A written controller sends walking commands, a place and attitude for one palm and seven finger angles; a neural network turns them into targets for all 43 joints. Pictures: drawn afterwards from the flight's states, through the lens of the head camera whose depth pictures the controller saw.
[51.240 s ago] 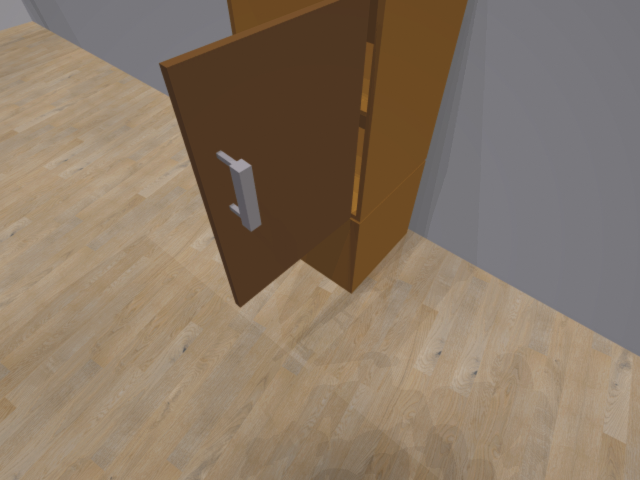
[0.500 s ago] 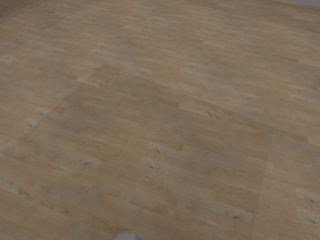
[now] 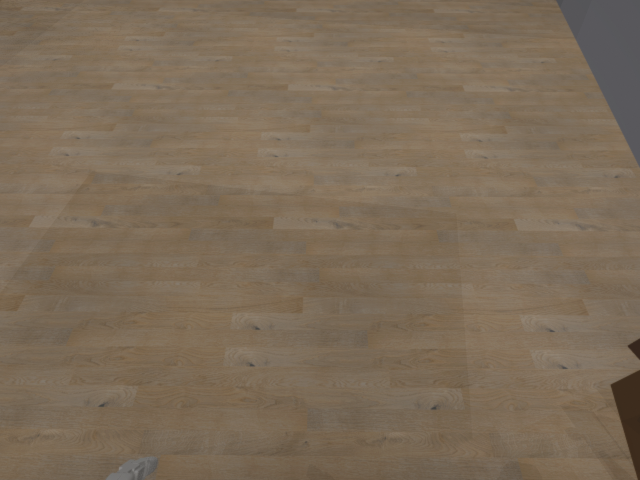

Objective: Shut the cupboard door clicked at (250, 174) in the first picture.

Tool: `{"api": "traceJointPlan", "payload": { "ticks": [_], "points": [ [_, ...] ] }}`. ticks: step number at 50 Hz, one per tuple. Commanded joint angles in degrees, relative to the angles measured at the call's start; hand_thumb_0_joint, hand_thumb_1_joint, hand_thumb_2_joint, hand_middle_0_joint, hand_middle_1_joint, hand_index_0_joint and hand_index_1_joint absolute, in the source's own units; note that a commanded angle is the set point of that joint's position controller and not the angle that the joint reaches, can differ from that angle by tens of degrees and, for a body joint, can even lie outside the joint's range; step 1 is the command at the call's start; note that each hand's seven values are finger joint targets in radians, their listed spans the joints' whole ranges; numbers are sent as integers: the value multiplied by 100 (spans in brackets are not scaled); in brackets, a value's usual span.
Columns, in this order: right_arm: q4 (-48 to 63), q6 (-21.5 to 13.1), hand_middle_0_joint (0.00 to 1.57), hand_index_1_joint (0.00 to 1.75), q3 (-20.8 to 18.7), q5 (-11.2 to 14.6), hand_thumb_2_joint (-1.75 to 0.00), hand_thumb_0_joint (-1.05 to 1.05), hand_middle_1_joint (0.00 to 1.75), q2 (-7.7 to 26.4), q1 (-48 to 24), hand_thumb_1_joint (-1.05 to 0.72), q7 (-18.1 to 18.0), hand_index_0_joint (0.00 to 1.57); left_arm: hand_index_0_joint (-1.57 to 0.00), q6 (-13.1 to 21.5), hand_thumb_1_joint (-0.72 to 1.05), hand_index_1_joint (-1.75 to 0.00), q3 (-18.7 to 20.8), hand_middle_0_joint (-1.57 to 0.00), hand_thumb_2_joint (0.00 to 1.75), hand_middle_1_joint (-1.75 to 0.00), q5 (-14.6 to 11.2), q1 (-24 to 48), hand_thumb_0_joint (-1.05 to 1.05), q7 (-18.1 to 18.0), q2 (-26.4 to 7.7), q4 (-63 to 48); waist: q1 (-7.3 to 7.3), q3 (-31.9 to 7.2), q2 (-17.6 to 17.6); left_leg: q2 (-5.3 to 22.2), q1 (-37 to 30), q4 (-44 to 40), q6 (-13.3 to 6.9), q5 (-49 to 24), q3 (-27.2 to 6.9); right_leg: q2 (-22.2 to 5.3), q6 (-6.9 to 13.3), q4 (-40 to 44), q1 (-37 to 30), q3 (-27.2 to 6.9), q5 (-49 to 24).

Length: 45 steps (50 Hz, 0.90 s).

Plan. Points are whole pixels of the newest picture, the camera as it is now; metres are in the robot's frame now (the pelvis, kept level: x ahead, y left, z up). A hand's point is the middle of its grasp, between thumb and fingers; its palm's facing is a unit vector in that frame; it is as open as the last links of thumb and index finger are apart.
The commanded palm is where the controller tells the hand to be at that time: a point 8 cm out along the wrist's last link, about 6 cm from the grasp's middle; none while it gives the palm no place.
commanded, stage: turn to face it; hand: left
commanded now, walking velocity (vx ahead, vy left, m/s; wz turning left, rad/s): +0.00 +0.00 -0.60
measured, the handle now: out of the picture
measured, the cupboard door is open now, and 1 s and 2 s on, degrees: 30 30 30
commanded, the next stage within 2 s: take the last steps up to it in 1.86 s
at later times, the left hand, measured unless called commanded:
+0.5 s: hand (189, 449) +0.17 +0.21 -0.16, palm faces -0.25 -0.95 -0.18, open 7.3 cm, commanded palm none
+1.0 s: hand (252, 417) +0.22 +0.12 -0.15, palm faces -0.54 -0.81 -0.23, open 7.3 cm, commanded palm none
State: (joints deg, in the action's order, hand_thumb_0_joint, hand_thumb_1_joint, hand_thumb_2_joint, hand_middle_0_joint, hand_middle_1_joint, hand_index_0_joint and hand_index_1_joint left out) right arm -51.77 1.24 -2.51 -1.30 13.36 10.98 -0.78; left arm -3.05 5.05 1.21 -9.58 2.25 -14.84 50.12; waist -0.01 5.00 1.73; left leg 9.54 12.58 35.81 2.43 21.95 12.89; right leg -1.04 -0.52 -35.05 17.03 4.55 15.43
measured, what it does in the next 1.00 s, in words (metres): steps on the spot, turning right: left foot, then right foot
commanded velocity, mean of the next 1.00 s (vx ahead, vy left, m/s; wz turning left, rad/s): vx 0.00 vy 0.00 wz -0.60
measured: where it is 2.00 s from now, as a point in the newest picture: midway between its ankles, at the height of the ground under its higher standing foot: outside the picture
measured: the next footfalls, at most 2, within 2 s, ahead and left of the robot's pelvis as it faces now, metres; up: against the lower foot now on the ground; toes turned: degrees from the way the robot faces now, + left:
left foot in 0.36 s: +0.11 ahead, +0.13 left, +0.00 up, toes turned -9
right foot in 0.72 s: +0.00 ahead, -0.11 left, +0.00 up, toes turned -31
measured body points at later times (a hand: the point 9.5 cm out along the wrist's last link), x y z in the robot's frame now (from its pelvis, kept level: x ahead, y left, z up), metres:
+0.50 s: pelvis +0.03 +0.03 +0.01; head +0.08 +0.05 +0.46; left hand +0.19 +0.26 -0.15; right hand +0.03 -0.23 -0.11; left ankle +0.07 +0.14 -0.73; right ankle -0.04 -0.09 -0.65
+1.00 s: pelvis +0.04 +0.00 +0.01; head +0.08 -0.03 +0.46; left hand +0.25 +0.16 -0.13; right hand -0.04 -0.27 -0.13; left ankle +0.11 +0.12 -0.68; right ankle -0.04 -0.09 -0.73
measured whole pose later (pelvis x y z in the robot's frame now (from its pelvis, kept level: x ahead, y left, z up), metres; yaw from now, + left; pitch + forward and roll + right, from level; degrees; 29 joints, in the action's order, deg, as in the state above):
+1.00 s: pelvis +0.04 +0.00 +0.01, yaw -34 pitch +2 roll +0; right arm -50.7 3.1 -2.6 -0.5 14.5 9.5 -0.7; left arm -2.4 3.1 1.3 -10.8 0.5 -12.1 50.6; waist 0.2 4.7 0.4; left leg 3.8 26.4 51.8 5.0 23.8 1.8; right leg 1.8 0.9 -28.8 14.8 -3.4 15.8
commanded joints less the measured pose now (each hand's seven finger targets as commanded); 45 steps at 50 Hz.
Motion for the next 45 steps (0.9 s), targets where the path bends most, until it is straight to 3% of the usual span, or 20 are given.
{"api": "traceJointPlan", "payload": {
  "ticks": [1, 3, 4, 6, 13, 16, 17, 18, 19, 22, 25, 30, 32, 34, 35, 36, 37, 39, 41, 45],
  "points": [
    [758, 10, 20, 30, -137, 78, -90, 0, 30, 646, -412, -90, -87, 20, -20, 222, 90, -30, 261, -20, 90, -30, -14, -1285, 0, -210, -1478, -46, -591, -988, -1554, -498, 2145, 2935, 166, 1586, -938, -2261, 1421, 1361, -1825, -2740, -4349],
    [681, 13, 20, 30, -155, 80, -90, 0, 30, 697, -522, -90, -130, 20, -20, 177, 90, -30, 239, -20, 90, -30, -9, -650, 0, -316, -1138, -201, -362, -819, -1547, -322, 2594, 3468, 159, 916, -1475, -1798, 1443, 1338, -1680, -2575, -3360],
    [599, 0, 20, 30, -145, 66, -90, 0, 30, 701, -402, -90, -101, 20, -20, 177, 90, -30, 178, -20, 90, -30, -3, -344, 0, -323, -985, -319, -197, -882, -1227, -270, 2445, 3332, 211, 552, -1463, -1542, 1320, 1240, -1582, -2121, -3235],
    [499, 20, 20, 30, -112, 52, -90, 0, 30, 617, -227, -90, -63, 20, -20, 202, 90, -30, 133, -20, 90, -30, 12, -149, 0, -320, -909, -412, -72, -1000, -1020, -343, 1972, 2801, 262, 327, -1310, -1341, 1191, 1211, -1245, -1771, -3184],
    [544, -11, 20, 30, -108, 96, -90, 0, 30, 499, 7, -90, -48, 20, -20, 135, 90, -30, 194, -20, 90, -30, 64, -31, 0, -251, -1077, -403, -34, -831, -1082, -699, 1080, 749, 207, 138, -1081, -1097, 1084, 1164, -653, -2187, -2300],
    [368, -106, 20, 30, -118, 92, -90, 0, 30, 669, 570, -90, -97, 20, -20, 64, 90, -30, 162, -20, 90, -30, -21, 214, 0, -226, -912, -472, 265, -857, -781, -657, -332, -993, 128, -977, -1124, -659, 578, 666, 306, -2069, -1421],
    [359, -169, 20, 30, -182, 17, -90, 0, 30, 1124, 696, -90, -121, 20, -20, 23, 90, -30, 100, -20, 90, -30, -69, 57, 0, -194, -556, -555, 255, -898, 561, 393, -855, -1727, -207, -1090, -2226, 81, 239, -136, 1059, -1509, -5],
    [455, -155, 20, 30, -263, -23, -90, 0, 30, 1542, 793, -90, -124, 20, -20, 35, 90, -30, 46, -20, 90, -30, -70, -9, 0, -152, -383, -658, 264, -861, 1761, 1640, -802, -2064, -839, -1504, -3372, 472, -36, -1574, 1486, -655, 1924],
    [443, -166, 20, 30, -241, -71, -90, 0, 30, 1515, 777, -90, -159, 20, -20, 19, 90, -30, 76, -20, 90, -30, -1, 168, 0, -129, -553, -668, 336, -805, 1368, 1857, -429, -2106, -1149, -1630, -3483, 278, -77, -2594, 1499, -804, 2044],
    [593, -180, 20, 30, -150, -78, -90, 0, 30, 1122, 98, -90, -183, 20, -20, -10, 90, -30, 145, -20, 90, -30, 0, 105, 0, -6, -470, -465, -7, -571, 822, 1111, -282, -1784, -985, -2439, -1962, -17, -211, -3248, 1499, -598, 1252],
    [455, -170, 20, 30, -160, -63, -90, 0, 30, 1025, 317, -90, -188, 20, -20, -54, 90, -30, 93, -20, 90, -30, -21, 210, 0, 31, -298, -487, 101, -737, 909, 996, -711, -1545, -959, -3102, -1341, -62, -265, -2560, 1342, -319, 1137],
    [284, -125, 20, 30, -268, -60, -90, 0, 30, 1149, 503, -90, -126, 20, -20, -10, 90, -30, 39, -20, 90, -30, -9, 377, 0, 37, -184, -539, 245, -776, 1113, 1108, -763, -1266, -916, -3234, -918, 70, -155, -1147, 702, 69, 1028],
    [263, -100, 20, 30, -308, -52, -90, 0, 30, 1227, 458, -90, -97, 20, -20, 17, 90, -30, 35, -20, 90, -30, -6, 316, 0, 22, -216, -517, 214, -747, 1177, 1160, -598, -1076, -817, -3115, -787, 125, -77, -603, 322, 174, 796],
    [299, -71, 20, 30, -322, -17, -90, 0, 30, 1229, 271, -90, -67, 20, -20, 56, 90, -30, 80, -20, 90, -30, -3, -129, 0, -3, -348, -405, -71, -841, 896, 1011, -140, -491, -504, -2523, -530, 148, 31, 570, -560, 213, -176],
    [366, -67, 20, 30, -321, 35, -90, 0, 30, 1085, 193, -90, -36, 20, -20, 108, 90, -30, 144, -20, 90, -30, 29, -527, 0, -43, -670, -286, -264, -996, 214, 731, 413, 295, -208, -1797, -319, -284, 214, 1228, -1356, -357, -870],
    [632, -50, 20, 30, -197, 65, -90, 0, 30, 576, 24, -90, -12, 20, -20, 190, 90, -30, 257, -20, 90, -30, 81, -778, 0, -125, -1330, -211, -429, -909, -1863, -190, 2025, 1648, 177, 1077, 3, -1777, 788, 1668, -2112, -2408, -2513],
    [761, 32, 20, 30, -141, 53, -90, 0, 30, 678, -195, -90, -53, 20, -20, 169, 90, -30, 230, -20, 90, -30, -16, -999, 0, -183, -1511, -133, -531, -851, -1579, -396, 2248, 2597, 187, 1526, -806, -2196, 1249, 1572, -1621, -2681, -3412],
    [655, 57, 20, 30, -165, 62, -90, 0, 30, 724, -283, -90, -126, 20, -20, 160, 90, -30, 227, -20, 90, -30, -5, -458, 0, -302, -1173, -237, -277, -682, -1672, -289, 2634, 3269, 193, 908, -1381, -1783, 1359, 1548, -1449, -2602, -2777],
    [505, 35, 20, 30, -157, 39, -90, 0, 30, 687, -120, -90, -62, 20, -20, 174, 90, -30, 132, -20, 90, -30, -10, -30, 0, -295, -889, -392, -27, -771, -1159, -276, 2256, 3007, 273, 261, -1296, -1297, 1143, 1330, -1234, -1801, -2889],
    [479, 53, 20, 30, -129, 47, -90, 0, 30, 556, -89, -90, -35, 20, -20, 188, 90, -30, 137, -20, 90, -30, 21, -118, 0, -275, -947, -384, -54, -794, -925, -496, 1754, 2105, 304, 86, -1114, -1154, 1136, 1356, -939, -1830, -2603]
  ]
}}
